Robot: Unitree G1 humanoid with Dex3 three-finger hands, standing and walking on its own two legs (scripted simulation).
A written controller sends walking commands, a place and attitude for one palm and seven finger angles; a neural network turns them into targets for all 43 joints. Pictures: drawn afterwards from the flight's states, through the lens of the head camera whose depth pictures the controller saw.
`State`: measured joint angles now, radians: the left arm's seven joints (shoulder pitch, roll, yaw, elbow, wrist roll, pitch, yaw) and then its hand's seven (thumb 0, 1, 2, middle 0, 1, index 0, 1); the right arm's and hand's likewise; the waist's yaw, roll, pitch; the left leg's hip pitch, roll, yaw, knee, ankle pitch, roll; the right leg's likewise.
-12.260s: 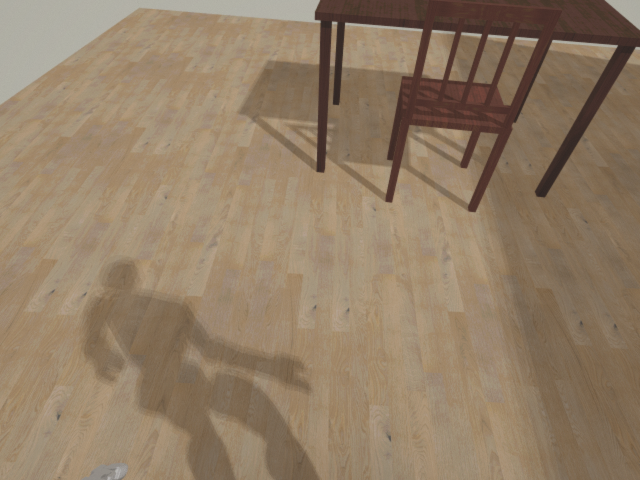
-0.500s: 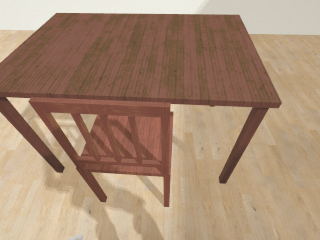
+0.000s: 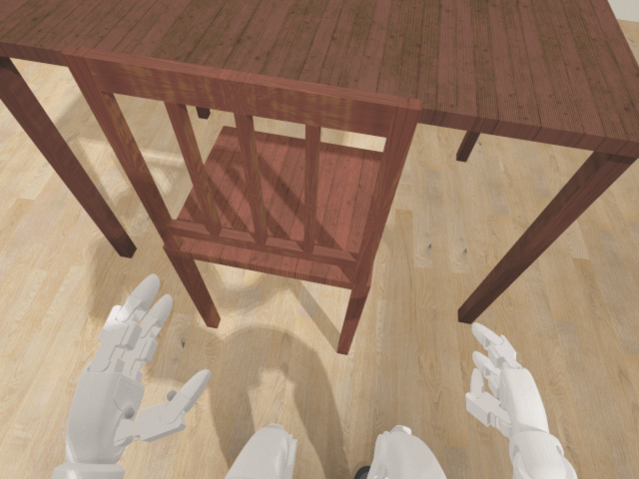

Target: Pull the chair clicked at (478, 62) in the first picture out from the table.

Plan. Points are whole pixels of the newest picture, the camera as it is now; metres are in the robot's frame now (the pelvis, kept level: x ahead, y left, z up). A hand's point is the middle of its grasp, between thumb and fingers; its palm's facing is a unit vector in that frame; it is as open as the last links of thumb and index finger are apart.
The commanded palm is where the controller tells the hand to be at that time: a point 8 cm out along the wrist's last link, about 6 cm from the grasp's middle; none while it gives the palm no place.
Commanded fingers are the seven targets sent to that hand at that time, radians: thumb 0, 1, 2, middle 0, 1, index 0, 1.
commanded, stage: raise the hand toward the chair's back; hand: left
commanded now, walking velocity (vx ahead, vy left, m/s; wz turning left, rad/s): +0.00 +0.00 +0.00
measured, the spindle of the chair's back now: (254, 187) +0.50 +0.17 +0.01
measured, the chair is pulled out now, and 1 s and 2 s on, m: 0.00 0.00 0.00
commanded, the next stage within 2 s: aim the fingers beside a spindle in 1.50 s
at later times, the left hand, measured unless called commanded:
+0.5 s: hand (195, 358) +0.23 +0.17 +0.04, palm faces -0.13 -0.99 -0.05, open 15.1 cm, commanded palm +0.21 +0.24 +0.06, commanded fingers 0.00 -0.41 0.34 -0.07 -0.09 -0.07 -0.09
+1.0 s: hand (161, 300) +0.27 +0.21 +0.08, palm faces +0.01 -1.00 -0.08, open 16.9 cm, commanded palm +0.25 +0.26 +0.07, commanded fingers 0.00 -0.50 0.30 -0.06 -0.08 -0.06 -0.08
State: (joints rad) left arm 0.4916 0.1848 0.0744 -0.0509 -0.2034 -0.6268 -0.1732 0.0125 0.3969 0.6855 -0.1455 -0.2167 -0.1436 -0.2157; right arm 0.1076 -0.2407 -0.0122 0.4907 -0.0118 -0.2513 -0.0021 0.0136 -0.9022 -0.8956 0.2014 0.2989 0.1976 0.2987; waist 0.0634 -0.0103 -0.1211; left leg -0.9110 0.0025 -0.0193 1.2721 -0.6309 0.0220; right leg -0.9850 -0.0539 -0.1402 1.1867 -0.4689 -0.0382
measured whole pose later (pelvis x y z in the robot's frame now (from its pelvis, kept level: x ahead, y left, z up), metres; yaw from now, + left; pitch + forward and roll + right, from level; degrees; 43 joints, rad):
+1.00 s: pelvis +0.03 +0.01 +0.03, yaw -1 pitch +17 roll -3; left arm 0.30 0.27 0.24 0.04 -0.28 -0.40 -0.28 -0.02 -0.50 0.30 -0.06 -0.08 -0.06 -0.08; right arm 0.24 -0.24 0.01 0.54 0.03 -0.22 -0.05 0.02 -0.90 -0.89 0.21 0.30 0.20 0.30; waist -0.01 0.03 -0.15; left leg -0.81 0.01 -0.01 1.12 -0.60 0.03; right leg -0.88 -0.04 -0.13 1.03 -0.44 -0.02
